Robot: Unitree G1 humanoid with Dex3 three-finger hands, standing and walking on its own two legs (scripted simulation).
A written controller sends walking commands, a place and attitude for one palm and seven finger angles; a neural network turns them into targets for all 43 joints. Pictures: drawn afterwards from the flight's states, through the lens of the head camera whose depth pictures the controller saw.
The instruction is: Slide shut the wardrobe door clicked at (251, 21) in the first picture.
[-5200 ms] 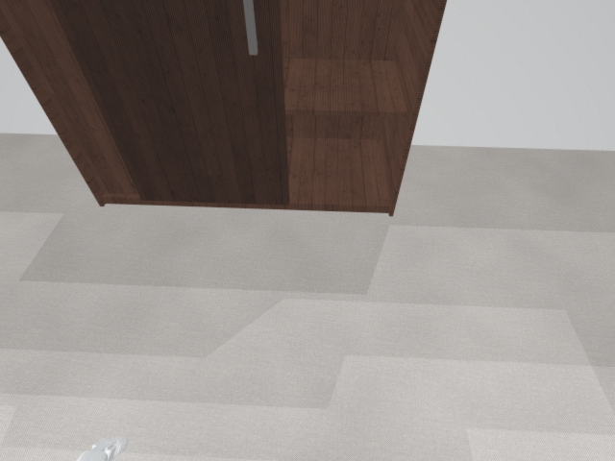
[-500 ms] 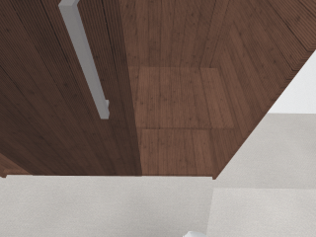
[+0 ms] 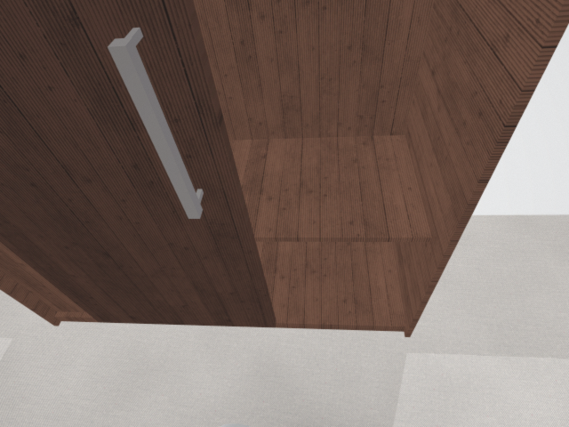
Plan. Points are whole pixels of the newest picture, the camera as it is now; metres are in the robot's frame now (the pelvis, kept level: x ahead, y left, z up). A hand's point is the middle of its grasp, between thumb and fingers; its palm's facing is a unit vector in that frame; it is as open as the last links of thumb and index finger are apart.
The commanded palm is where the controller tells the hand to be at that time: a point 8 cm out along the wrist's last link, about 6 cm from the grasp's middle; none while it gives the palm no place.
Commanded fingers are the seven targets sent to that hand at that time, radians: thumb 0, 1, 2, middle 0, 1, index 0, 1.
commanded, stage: come to a stop and stand still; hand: left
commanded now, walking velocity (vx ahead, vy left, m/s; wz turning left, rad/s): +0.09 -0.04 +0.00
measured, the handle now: (170, 139) +0.51 +0.24 +0.14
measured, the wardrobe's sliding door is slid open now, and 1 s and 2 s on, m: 0.46 0.46 0.46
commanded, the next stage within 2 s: look again from close up in 0.84 s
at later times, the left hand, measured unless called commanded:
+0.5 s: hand out of the picture +0.04 +0.21 -0.19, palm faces +0.00 -0.98 -0.19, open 7.3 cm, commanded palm none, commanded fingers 0.00 0.90 0.90 -0.20 -0.30 -0.20 -0.30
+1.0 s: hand out of the picture +0.02 +0.19 -0.18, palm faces +0.04 -0.98 -0.21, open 7.3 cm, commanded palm none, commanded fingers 0.00 0.90 0.90 -0.20 -0.30 -0.20 -0.30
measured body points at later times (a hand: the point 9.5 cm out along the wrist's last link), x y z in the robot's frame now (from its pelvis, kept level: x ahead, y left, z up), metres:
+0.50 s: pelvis +0.02 +0.04 -0.01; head +0.05 +0.03 +0.44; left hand +0.04 +0.27 -0.17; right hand +0.00 -0.18 -0.17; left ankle -0.02 +0.17 -0.75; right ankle +0.00 -0.06 -0.75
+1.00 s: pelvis +0.03 +0.02 -0.01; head +0.04 +0.01 +0.44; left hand +0.02 +0.24 -0.17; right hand +0.03 -0.20 -0.17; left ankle -0.03 +0.17 -0.74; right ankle +0.01 -0.06 -0.75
